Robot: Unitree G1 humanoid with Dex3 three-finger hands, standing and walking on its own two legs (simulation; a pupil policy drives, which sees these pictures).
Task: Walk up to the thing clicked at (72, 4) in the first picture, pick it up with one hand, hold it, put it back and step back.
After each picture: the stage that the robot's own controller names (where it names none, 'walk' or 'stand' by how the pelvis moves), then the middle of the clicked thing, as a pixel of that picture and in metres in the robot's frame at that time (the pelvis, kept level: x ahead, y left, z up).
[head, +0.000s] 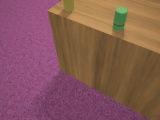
stand; out of the picture +0.99 +0.14 +0.03
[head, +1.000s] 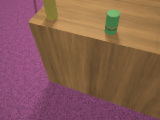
walk; out of the picture +0.86 +0.20 +0.04
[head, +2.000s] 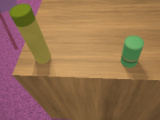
walk; (33, 37) +0.50 +0.22 +0.07
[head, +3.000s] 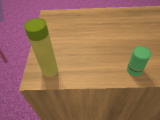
stand; (43, 51) +0.45 +0.19 +0.05
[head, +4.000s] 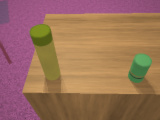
stand; (47, 55) +0.45 +0.18 +0.03
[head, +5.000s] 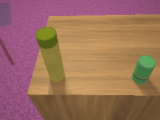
stand; (52, 57) +0.45 +0.16 +0.03
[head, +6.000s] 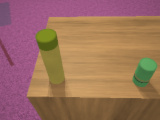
stand; (52, 59) +0.44 +0.16 +0.03
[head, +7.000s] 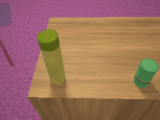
stand; (53, 60) +0.43 +0.16 +0.03
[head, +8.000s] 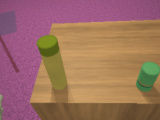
rise first; (54, 65) +0.42 +0.17 +0.03
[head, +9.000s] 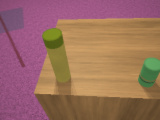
go down; (58, 58) +0.45 +0.17 +0.03
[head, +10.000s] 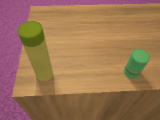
go down; (38, 55) +0.43 +0.16 +0.04
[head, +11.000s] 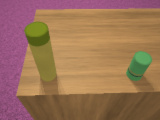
go down; (43, 55) +0.44 +0.16 +0.04
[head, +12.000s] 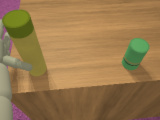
close in; (29, 48) +0.43 +0.18 +0.08
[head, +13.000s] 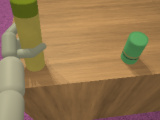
lift; (30, 37) +0.46 +0.17 +0.09
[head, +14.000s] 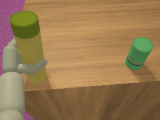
lift; (31, 53) +0.41 +0.18 +0.09
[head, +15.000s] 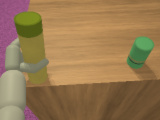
lift; (33, 52) +0.41 +0.18 +0.09
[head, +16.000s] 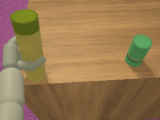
lift; (31, 50) +0.42 +0.18 +0.09
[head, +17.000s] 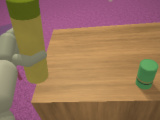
lift; (31, 44) +0.34 +0.17 +0.24
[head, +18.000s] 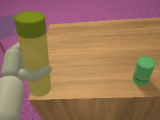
hold; (36, 59) +0.32 +0.16 +0.18
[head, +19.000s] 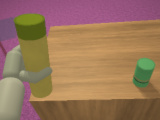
hold; (36, 60) +0.32 +0.16 +0.18
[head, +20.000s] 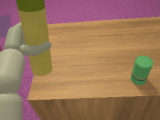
crouch; (36, 37) +0.39 +0.16 +0.21
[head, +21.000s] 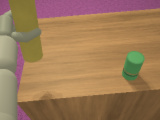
lower; (26, 24) +0.46 +0.18 +0.19
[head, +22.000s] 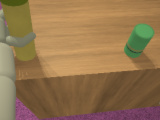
lower; (20, 26) +0.49 +0.19 +0.11
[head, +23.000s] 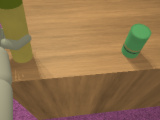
lower; (15, 28) +0.48 +0.20 +0.11
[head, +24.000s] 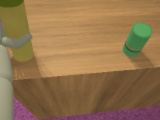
lower; (16, 27) +0.48 +0.20 +0.11
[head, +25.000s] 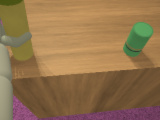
rest; (16, 25) +0.48 +0.20 +0.11
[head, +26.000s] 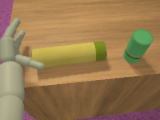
withdraw; (69, 54) +0.44 +0.04 +0.01
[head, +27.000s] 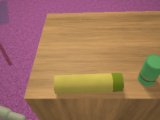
sink last; (88, 83) +0.36 +0.03 -0.02
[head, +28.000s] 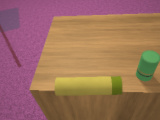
stand; (88, 85) +0.36 +0.04 -0.03
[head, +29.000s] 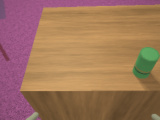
stand; out of the picture +0.15 +0.08 -0.62
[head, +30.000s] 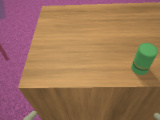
stand; out of the picture +0.12 +0.02 -0.68
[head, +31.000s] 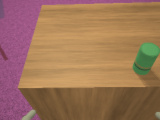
stand; out of the picture +0.12 +0.02 -0.68
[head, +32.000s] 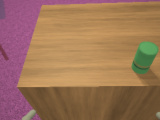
stand; out of the picture +0.12 +0.02 -0.67
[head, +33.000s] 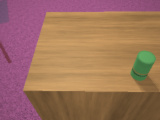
stand; out of the picture +0.12 +0.02 -0.72
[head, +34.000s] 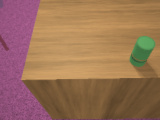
walk; out of the picture +0.14 +0.02 -0.72
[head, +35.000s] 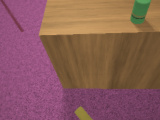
walk; out of the picture +0.33 +0.05 -0.72
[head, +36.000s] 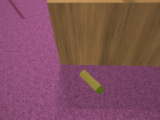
stand; (91, 81) +0.72 -0.03 -0.72
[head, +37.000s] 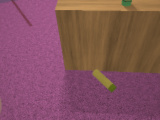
stand; (103, 80) +0.82 -0.14 -0.74
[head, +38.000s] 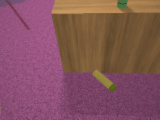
stand; (104, 80) +0.83 -0.14 -0.75
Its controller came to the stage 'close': yes
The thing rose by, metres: 0.19
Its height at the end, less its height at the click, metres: -0.78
